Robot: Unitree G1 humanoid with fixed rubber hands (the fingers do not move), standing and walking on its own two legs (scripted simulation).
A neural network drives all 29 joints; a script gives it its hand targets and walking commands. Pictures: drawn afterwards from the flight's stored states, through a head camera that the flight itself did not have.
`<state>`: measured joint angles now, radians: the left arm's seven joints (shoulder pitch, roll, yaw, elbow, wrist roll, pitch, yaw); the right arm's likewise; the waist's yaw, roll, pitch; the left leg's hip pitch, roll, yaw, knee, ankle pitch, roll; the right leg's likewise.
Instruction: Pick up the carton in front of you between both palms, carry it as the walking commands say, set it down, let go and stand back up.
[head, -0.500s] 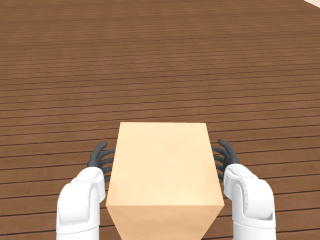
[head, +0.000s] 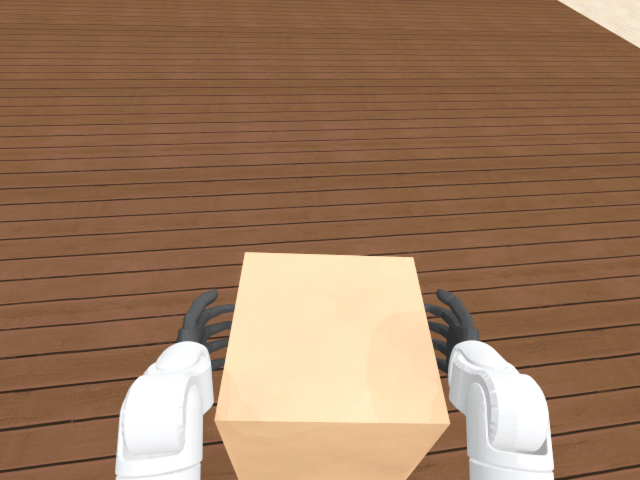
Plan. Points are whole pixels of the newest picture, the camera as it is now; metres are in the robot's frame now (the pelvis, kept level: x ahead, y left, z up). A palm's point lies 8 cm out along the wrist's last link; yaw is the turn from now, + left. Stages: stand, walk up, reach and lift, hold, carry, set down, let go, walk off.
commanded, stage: carry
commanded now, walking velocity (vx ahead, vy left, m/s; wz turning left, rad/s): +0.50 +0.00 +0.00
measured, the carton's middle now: (325, 376) +0.27 +0.00 -0.02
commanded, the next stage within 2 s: none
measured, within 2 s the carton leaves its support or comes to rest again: neither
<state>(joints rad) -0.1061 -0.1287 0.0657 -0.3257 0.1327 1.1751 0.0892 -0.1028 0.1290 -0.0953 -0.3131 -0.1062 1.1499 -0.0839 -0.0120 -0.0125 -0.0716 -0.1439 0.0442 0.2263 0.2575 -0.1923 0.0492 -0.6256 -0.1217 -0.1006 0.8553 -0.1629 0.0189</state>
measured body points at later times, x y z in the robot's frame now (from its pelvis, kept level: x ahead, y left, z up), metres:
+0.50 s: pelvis +0.33 -0.06 +0.00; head +0.35 -0.08 +0.45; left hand +0.60 +0.11 +0.08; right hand +0.62 -0.20 +0.07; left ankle +0.38 +0.11 -0.68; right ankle +0.31 -0.12 -0.75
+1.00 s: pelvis +0.66 +0.01 +0.00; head +0.69 +0.02 +0.45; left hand +0.94 +0.15 +0.04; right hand +0.93 -0.15 +0.05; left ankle +0.65 +0.07 -0.75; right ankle +0.70 -0.14 -0.69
